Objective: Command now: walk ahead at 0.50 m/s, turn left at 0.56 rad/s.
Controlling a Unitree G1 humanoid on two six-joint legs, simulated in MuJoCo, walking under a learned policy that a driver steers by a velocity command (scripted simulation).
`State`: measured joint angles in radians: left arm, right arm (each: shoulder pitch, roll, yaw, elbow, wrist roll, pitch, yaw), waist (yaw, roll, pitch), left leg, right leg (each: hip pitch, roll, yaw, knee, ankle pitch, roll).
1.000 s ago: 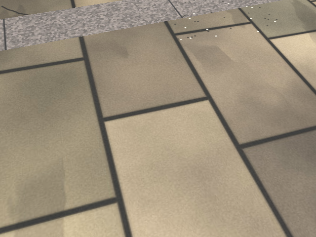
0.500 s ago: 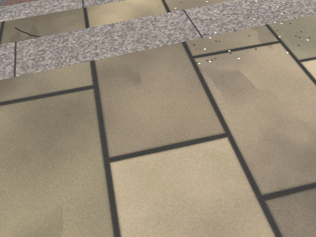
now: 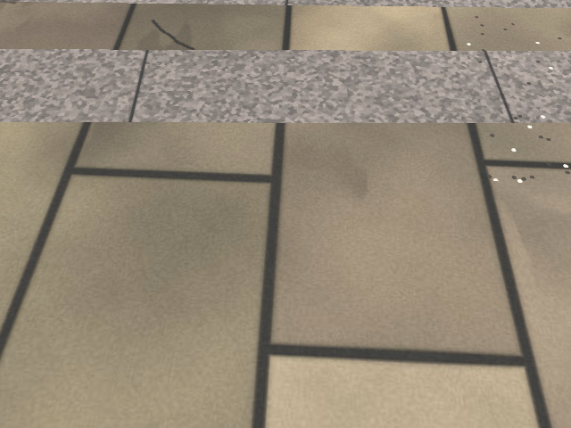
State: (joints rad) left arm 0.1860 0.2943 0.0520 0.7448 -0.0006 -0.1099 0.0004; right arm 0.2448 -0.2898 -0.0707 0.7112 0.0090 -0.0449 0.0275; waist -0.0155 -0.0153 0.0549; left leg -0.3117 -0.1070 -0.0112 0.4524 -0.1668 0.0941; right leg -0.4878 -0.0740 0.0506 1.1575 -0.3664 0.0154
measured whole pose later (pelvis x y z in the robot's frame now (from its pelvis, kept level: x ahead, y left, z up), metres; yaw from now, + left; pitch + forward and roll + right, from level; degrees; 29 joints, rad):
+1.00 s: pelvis +0.32 +0.00 +0.00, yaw +22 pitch +1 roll +0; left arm 0.17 0.31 0.06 0.85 -0.02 0.04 0.01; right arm 0.06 -0.22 -0.03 0.67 -0.02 0.01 -0.02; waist 0.03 -0.03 0.05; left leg -0.29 0.01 0.08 0.48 -0.20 0.03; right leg -0.41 -0.07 0.00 0.91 -0.50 0.10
